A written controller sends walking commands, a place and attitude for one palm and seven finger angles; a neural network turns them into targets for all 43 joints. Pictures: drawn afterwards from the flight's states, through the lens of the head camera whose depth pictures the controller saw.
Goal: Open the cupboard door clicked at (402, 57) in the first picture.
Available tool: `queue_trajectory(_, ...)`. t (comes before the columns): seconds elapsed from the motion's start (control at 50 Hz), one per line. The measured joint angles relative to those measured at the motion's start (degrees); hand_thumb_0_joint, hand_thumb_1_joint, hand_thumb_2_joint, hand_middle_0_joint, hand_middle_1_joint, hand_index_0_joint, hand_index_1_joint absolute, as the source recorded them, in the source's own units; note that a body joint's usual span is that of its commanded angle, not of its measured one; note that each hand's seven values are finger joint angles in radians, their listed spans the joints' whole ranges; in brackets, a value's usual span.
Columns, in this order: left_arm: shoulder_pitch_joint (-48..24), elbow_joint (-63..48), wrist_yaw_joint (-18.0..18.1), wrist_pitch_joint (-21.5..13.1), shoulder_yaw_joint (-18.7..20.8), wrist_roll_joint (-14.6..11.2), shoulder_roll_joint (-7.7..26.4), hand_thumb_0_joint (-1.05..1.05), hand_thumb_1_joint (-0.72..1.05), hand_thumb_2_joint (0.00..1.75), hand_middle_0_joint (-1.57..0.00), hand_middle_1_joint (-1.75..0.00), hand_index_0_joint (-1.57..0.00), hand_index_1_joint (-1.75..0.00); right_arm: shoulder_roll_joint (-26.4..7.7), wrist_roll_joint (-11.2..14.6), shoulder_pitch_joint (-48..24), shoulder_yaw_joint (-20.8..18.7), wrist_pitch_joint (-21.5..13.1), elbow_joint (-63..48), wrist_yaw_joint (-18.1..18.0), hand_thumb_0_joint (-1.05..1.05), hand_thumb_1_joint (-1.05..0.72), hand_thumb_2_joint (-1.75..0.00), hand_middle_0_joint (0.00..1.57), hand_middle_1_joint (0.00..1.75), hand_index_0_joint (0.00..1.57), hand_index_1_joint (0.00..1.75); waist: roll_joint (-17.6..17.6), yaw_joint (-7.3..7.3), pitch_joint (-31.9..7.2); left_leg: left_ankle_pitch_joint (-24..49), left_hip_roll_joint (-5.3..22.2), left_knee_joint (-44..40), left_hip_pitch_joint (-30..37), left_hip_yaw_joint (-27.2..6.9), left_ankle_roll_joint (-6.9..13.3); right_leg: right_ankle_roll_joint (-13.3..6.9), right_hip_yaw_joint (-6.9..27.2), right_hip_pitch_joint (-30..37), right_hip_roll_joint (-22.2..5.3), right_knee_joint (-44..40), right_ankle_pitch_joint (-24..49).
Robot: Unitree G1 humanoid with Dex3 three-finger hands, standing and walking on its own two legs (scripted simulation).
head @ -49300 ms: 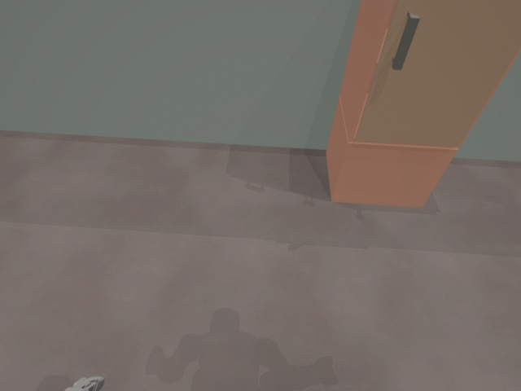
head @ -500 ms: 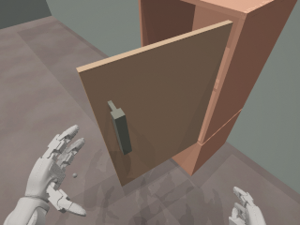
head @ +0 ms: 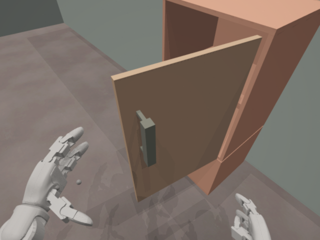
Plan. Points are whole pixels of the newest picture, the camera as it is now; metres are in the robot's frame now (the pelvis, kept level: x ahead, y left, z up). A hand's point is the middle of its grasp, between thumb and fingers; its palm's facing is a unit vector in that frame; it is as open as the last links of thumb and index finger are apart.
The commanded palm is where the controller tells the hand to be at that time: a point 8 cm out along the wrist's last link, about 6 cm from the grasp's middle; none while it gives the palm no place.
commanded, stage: draw the hand back to the body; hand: left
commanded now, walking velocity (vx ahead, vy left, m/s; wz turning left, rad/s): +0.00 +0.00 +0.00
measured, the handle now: (145, 138) +0.34 +0.08 +0.09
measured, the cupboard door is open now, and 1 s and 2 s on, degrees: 80 80 80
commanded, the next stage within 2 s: step back with the hand held close in 1.08 s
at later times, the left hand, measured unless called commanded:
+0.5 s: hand (55, 159) +0.23 +0.24 +0.15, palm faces +0.37 -0.85 -0.38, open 11.5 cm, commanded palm +0.18 +0.28 +0.17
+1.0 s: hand (57, 151) +0.24 +0.23 +0.17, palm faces +0.41 -0.82 -0.39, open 7.5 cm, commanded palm +0.19 +0.27 +0.19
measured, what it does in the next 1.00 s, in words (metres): stands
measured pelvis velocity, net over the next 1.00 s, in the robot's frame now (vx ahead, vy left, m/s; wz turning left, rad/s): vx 0.03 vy -0.03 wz -0.04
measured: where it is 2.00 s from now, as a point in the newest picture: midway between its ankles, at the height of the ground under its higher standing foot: outside the picture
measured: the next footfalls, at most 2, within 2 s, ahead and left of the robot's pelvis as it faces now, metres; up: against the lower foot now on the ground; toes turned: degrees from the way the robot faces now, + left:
none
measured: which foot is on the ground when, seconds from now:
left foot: down 0.00-1.00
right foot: down 0.00-1.00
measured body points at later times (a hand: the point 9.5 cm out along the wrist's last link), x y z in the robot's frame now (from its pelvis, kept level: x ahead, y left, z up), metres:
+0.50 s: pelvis +0.02 +0.00 +0.02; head +0.02 -0.02 +0.47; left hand +0.20 +0.28 +0.17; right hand +0.20 -0.23 -0.07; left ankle +0.03 +0.10 -0.72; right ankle -0.03 -0.12 -0.72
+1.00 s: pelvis +0.03 -0.03 +0.02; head +0.02 -0.05 +0.47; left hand +0.21 +0.27 +0.19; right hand +0.22 -0.26 -0.06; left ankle +0.03 +0.10 -0.72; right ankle -0.03 -0.12 -0.72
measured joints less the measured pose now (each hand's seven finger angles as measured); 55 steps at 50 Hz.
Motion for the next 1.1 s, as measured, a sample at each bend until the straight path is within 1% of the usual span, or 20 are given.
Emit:
queue_trajectory(0.02, -0.1, -0.1, -0.2, 0.3, 0.4, -0.1, 0.2, -0.01, -0.47, 0.31, -0.15, -0.30, -0.16, -0.30, -0.1, 0.0, 0.0, 0.0, -0.1, 0.1, -0.1, 0.01, -0.90, -0.90, 0.20, 0.30, 0.20, 0.30, 0.0, 0.08, 0.1, 0.1, 0.0, -0.3, 0.3, -0.1, 0.0, 0.0, -0.1, 0.4, 0.0, -0.4, 0.2)
queue_trajectory(0.04, -0.2, -0.7, 1.8, 0.7, 0.2, 1.9, 0.7, -0.01, -0.46, 0.32, -0.15, -0.30, -0.16, -0.30, -0.2, -0.2, -0.1, -0.1, -0.1, 0.3, -0.4, 0.01, -0.90, -0.90, 0.20, 0.30, 0.20, 0.30, -0.1, 0.42, 0.4, 0.3, 0.1, -0.7, 1.0, 0.0, 0.0, 0.0, 0.1, 1.0, 0.1, -0.9, 0.4)
queue_trajectory(0.06, -0.1, -1.5, 5.0, 0.9, -0.1, 4.1, 1.1, -0.01, -0.44, 0.33, -0.15, -0.30, -0.16, -0.30, -0.1, -0.6, -0.4, -0.2, 0.1, 0.5, -0.7, 0.01, -0.90, -0.90, 0.20, 0.30, 0.20, 0.30, -0.2, 0.66, 0.9, 0.5, 0.2, -1.5, 1.9, 0.2, 0.0, 0.1, 0.2, 1.9, 0.2, -1.8, 0.8)
queue_trajectory(0.1, 0.9, -3.1, 11.5, 1.2, -0.7, 7.7, 1.0, -0.01, -0.40, 0.35, -0.16, -0.30, -0.16, -0.30, 0.0, -1.1, -0.9, -0.2, 0.7, 0.8, -1.1, 0.01, -0.90, -0.90, 0.20, 0.30, 0.20, 0.30, -0.4, 0.68, 1.8, 1.3, 0.2, -3.5, 3.7, 0.6, 0.0, 0.1, 0.6, 3.6, 0.2, -3.8, 1.8)
queue_trajectory(0.12, 1.6, -3.8, 14.1, 1.3, -0.9, 9.2, 0.7, -0.01, -0.37, 0.36, -0.16, -0.30, -0.16, -0.30, 0.1, -1.4, -1.0, -0.3, 1.1, 0.9, -1.2, 0.01, -0.90, -0.90, 0.20, 0.30, 0.20, 0.30, -0.5, 0.67, 2.1, 1.8, 0.1, -4.6, 4.6, 0.8, 0.0, 0.1, 0.8, 4.4, 0.2, -4.9, 2.3)
queue_trajectory(0.16, 3.0, -4.9, 18.1, 1.4, -1.4, 11.3, 0.4, -0.01, -0.32, 0.38, -0.16, -0.30, -0.16, -0.30, 0.3, -1.8, -1.1, -0.4, 1.7, 1.2, -1.2, 0.01, -0.90, -0.90, 0.20, 0.30, 0.20, 0.30, -0.7, 0.73, 2.7, 2.7, 0.0, -6.9, 6.4, 1.2, 0.0, 0.1, 1.2, 5.8, 0.1, -6.9, 3.3)
queue_trajectory(0.22, 4.0, -5.3, 21.6, 1.3, -1.5, 13.4, 0.4, -0.01, -0.22, 0.42, -0.16, -0.30, -0.17, -0.30, 0.4, -2.3, -1.1, -0.6, 2.6, 2.0, -1.1, 0.01, -0.90, -0.90, 0.20, 0.30, 0.20, 0.30, -0.9, 1.01, 3.6, 3.8, -0.2, -9.8, 8.7, 1.5, 0.1, 0.2, 1.5, 8.0, -0.1, -9.6, 4.4)
queue_trajectory(0.28, 4.0, -5.0, 23.4, 1.0, -1.0, 14.5, 0.8, -0.01, -0.13, 0.46, -0.17, -0.30, -0.17, -0.30, 0.4, -2.6, -1.3, -0.8, 3.3, 3.1, -1.0, 0.01, -0.90, -0.90, 0.20, 0.30, 0.20, 0.30, -0.8, 1.30, 4.3, 4.6, -0.4, -12.1, 10.8, 1.8, 0.1, 0.2, 1.7, 9.8, -0.2, -11.7, 5.1)
queue_trajectory(0.36, 3.6, -4.5, 24.3, 0.7, 0.6, 15.0, 1.5, -0.01, 0.01, 0.52, -0.17, -0.30, -0.18, -0.30, 0.5, -2.8, -1.6, -1.1, 4.2, 4.2, -0.6, 0.01, -0.90, -0.90, 0.20, 0.30, 0.20, 0.30, -0.6, 1.49, 4.9, 5.2, -0.6, -14.4, 12.9, 2.1, 0.0, 0.2, 2.1, 11.7, -0.3, -13.7, 5.7)
queue_trajectory(0.48, 3.9, -4.7, 24.4, 0.3, 2.9, 14.9, 2.0, 0.00, 0.21, 0.61, -0.18, -0.30, -0.19, -0.30, 0.5, -2.9, -2.0, -1.8, 5.2, 4.7, 0.1, 0.01, -0.90, -0.90, 0.20, 0.30, 0.20, 0.30, -0.1, 1.49, 4.8, 5.3, -0.5, -16.3, 14.9, 2.6, -0.3, 0.0, 2.5, 13.4, -0.2, -15.4, 5.9)
queue_trajectory(0.72, 3.0, -5.0, 23.9, -0.2, 7.2, 14.2, 3.5, 0.01, 0.63, 0.79, -0.20, -0.30, -0.20, -0.30, 0.2, -2.7, -2.9, -3.0, 6.7, 4.7, 0.2, 0.01, -0.90, -0.90, 0.20, 0.30, 0.20, 0.30, 0.1, 2.00, 4.3, 4.9, 0.3, -17.2, 16.2, 2.5, -1.2, -0.8, 2.5, 14.6, 0.6, -16.4, 5.5)
queue_trajectory(0.8, 2.5, -4.7, 23.9, -0.3, 8.0, 14.0, 3.3, 0.01, 0.75, 0.84, -0.20, -0.30, -0.21, -0.30, 0.0, -2.7, -3.2, -3.3, 7.0, 4.6, 0.2, 0.01, -0.90, -0.90, 0.20, 0.30, 0.20, 0.30, 0.3, 2.10, 4.3, 4.9, 0.5, -17.3, 16.4, 2.4, -1.4, -1.1, 2.4, 14.8, 0.9, -16.5, 5.5)
queue_trajectory(0.92, 2.5, -4.2, 23.5, 0.0, 7.1, 13.9, 2.6, 0.01, 0.85, 0.88, -0.20, -0.30, -0.21, -0.30, 0.0, -2.7, -3.3, -3.5, 7.4, 4.6, 0.1, 0.01, -0.90, -0.90, 0.20, 0.30, 0.20, 0.30, 0.2, 2.17, 4.5, 5.1, 0.8, -17.6, 16.4, 2.2, -1.8, -1.4, 2.3, 14.8, 1.2, -16.7, 5.5)
queue_trajectory(1.1, 2.9, -4.7, 23.4, -0.4, 7.2, 13.8, 3.0, 0.01, 0.88, 0.90, -0.21, -0.30, -0.21, -0.30, 0.2, -2.7, -3.2, -3.5, 7.2, 5.0, -0.1, 0.01, -0.90, -0.90, 0.20, 0.30, 0.20, 0.30, 0.3, 1.99, 4.7, 5.2, 1.2, -17.6, 16.7, 2.0, -2.1, -1.8, 2.2, 15.1, 1.6, -16.8, 5.7)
